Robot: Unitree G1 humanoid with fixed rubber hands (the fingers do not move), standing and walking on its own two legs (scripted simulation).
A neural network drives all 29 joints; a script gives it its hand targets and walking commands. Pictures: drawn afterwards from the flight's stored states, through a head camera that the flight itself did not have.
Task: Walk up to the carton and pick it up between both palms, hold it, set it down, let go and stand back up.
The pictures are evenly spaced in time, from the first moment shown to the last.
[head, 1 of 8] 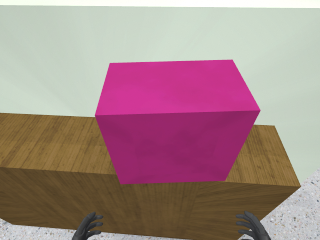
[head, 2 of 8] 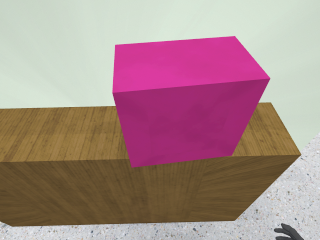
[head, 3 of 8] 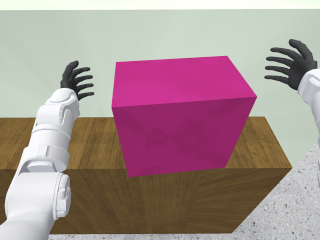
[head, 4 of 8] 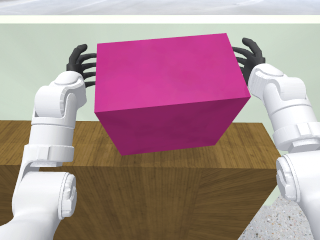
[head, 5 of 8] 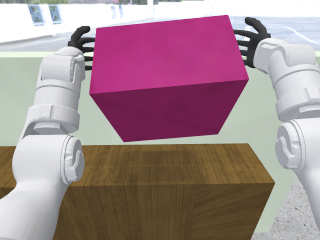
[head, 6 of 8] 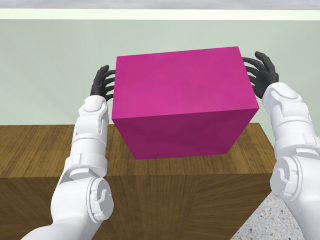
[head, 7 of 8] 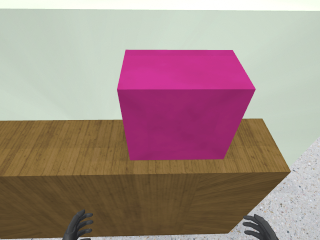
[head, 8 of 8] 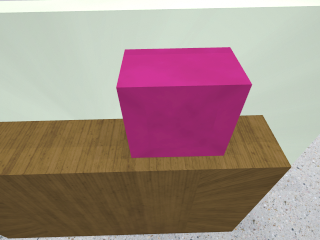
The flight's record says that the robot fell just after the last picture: no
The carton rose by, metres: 0.20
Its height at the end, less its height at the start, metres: +0.00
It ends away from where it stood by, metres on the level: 0.06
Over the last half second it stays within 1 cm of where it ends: yes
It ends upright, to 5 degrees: yes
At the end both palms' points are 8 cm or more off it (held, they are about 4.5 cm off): yes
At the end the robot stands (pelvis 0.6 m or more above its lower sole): yes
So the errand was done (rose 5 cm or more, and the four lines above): yes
